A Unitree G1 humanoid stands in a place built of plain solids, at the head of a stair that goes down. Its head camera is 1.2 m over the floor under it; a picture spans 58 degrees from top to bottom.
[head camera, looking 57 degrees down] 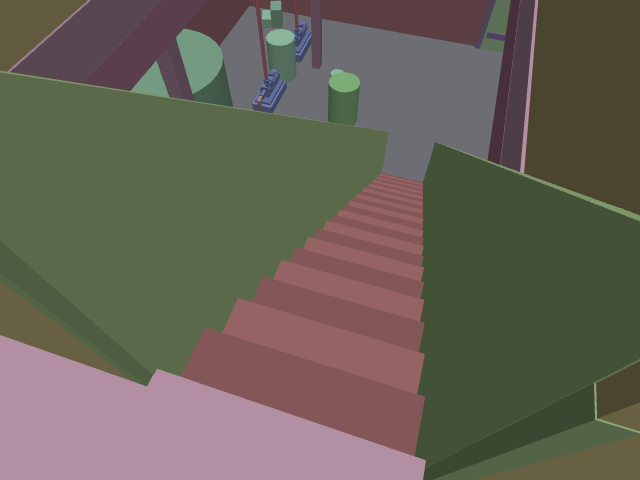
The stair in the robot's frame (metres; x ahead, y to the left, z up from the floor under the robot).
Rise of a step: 0.19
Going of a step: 0.21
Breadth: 0.83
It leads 18 degrees to the right of straight ahead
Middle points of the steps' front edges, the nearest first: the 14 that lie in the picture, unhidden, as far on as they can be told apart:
0.24 0.09 0.00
0.44 0.03 -0.19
0.63 -0.03 -0.37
0.83 -0.09 -0.56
1.03 -0.16 -0.75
1.22 -0.22 -0.93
1.42 -0.28 -1.12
1.62 -0.34 -1.31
1.81 -0.41 -1.49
2.01 -0.47 -1.68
2.21 -0.53 -1.87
2.40 -0.59 -2.06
2.60 -0.66 -2.24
2.79 -0.72 -2.43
